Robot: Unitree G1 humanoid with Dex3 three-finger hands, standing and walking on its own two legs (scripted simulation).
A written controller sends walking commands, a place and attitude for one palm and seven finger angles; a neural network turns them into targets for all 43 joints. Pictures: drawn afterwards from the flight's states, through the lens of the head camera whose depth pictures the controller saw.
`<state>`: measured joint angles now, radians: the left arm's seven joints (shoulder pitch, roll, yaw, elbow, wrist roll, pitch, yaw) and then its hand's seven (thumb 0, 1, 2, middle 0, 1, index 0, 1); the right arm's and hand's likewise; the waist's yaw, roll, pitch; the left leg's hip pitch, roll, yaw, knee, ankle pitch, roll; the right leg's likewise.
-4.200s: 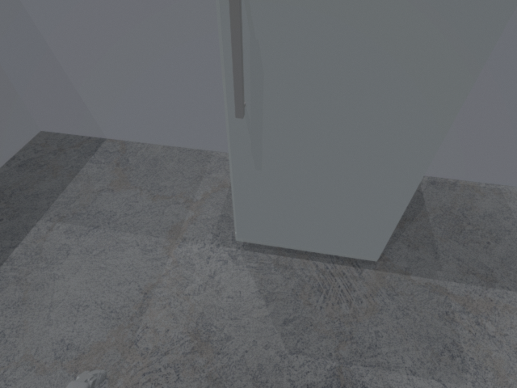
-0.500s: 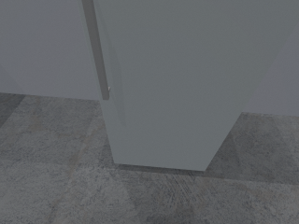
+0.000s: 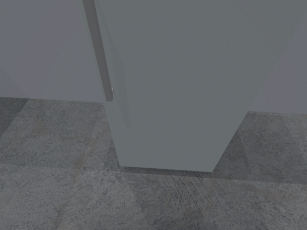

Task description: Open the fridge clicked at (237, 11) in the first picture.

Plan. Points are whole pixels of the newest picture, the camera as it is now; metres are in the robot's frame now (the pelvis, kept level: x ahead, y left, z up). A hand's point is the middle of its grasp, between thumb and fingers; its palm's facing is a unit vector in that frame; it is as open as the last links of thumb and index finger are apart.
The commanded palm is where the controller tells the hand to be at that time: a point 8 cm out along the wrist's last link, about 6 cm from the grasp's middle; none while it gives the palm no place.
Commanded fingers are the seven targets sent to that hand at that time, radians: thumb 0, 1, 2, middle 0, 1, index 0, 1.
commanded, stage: come to a stop and stand still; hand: left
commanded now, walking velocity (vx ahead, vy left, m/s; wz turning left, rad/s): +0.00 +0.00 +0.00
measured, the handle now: (102, 55) +0.58 +0.21 +0.16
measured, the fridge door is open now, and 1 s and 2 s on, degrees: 0 0 0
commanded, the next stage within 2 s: look again from close up in 0.02 s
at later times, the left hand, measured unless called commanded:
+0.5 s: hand out of the picture +0.06 +0.21 -0.17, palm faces +0.03 -0.97 -0.25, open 7.4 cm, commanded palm none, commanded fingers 0.00 0.90 0.90 -0.20 -0.30 -0.20 -0.30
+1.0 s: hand out of the picture +0.06 +0.19 -0.17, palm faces +0.02 -0.97 -0.25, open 7.4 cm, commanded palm none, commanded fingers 0.00 0.90 0.90 -0.20 -0.30 -0.20 -0.30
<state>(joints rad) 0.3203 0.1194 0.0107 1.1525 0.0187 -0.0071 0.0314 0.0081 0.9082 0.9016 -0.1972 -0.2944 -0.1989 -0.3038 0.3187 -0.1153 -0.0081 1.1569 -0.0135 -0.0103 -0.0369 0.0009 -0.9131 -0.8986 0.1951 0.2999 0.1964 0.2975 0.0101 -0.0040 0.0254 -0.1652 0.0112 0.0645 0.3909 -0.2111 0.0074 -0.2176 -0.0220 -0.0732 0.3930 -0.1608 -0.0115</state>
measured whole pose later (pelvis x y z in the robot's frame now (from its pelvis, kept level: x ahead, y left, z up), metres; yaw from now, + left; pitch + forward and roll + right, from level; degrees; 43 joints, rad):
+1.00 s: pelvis +0.03 -0.01 +0.00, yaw +1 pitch -1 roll +1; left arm 0.22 0.21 0.00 1.08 0.02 -0.02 0.02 0.01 0.91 0.90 -0.20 -0.29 -0.20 -0.30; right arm 0.19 -0.22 0.01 1.10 -0.02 -0.03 -0.02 0.00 -0.91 -0.90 0.20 0.30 0.20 0.30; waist 0.01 0.00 0.05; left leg -0.13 0.01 0.05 0.41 -0.26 0.00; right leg -0.19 -0.03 -0.09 0.45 -0.24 -0.02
